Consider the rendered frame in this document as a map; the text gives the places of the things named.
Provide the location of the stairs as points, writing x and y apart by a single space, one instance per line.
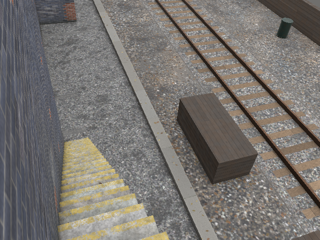
95 203

